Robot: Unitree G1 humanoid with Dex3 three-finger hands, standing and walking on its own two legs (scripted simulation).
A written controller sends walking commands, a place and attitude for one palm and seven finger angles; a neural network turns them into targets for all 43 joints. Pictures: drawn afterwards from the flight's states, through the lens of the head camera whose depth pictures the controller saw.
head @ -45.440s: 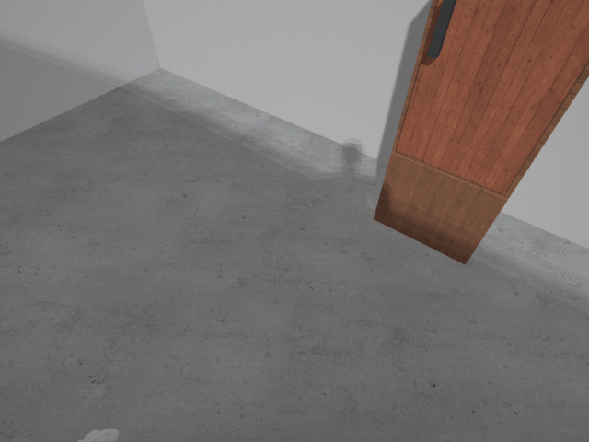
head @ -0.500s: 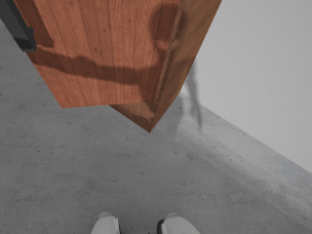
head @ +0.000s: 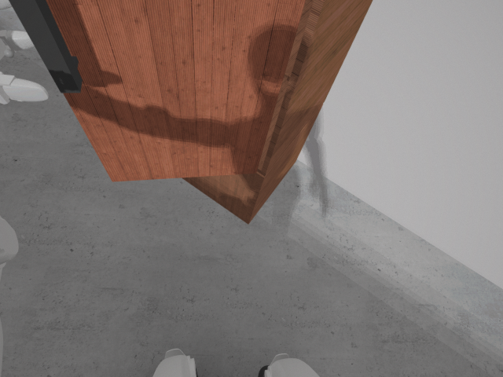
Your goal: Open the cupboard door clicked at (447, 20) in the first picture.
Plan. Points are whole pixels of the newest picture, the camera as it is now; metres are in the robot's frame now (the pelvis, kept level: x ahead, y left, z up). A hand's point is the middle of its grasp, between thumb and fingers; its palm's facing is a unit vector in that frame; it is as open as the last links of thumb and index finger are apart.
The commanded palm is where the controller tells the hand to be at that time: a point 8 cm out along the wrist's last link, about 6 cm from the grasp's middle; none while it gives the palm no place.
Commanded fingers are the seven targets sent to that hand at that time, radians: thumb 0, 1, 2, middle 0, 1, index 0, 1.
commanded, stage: slide the fingers in behind the handle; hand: left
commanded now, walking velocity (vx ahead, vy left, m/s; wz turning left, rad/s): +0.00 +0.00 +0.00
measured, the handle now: (51, 30) +0.58 +0.23 +0.15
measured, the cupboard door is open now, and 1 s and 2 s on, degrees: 43 41 42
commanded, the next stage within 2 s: close the thumb around the handle in 1.14 s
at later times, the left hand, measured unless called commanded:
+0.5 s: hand (41, 54) +0.53 +0.23 +0.15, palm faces +0.06 -1.00 +0.01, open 14.0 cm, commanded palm +0.53 +0.26 +0.15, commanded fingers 0.00 -0.50 0.30 -0.30 -1.20 -0.30 -1.20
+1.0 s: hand (60, 50) +0.53 +0.21 +0.16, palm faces +0.04 -1.00 +0.00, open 13.9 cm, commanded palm +0.51 +0.25 +0.15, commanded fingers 0.00 -0.50 0.30 -0.30 -1.20 -0.30 -1.20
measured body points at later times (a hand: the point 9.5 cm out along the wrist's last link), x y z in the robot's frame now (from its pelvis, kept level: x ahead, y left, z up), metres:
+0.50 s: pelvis -0.01 -0.02 +0.00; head +0.12 +0.01 +0.43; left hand +0.53 +0.29 +0.15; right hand -0.04 -0.30 -0.09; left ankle +0.02 +0.10 -0.70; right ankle -0.04 -0.16 -0.70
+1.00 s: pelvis +0.00 -0.02 +0.00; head +0.11 +0.00 +0.44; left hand +0.53 +0.26 +0.16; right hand -0.03 -0.29 -0.10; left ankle +0.02 +0.10 -0.70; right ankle -0.04 -0.16 -0.70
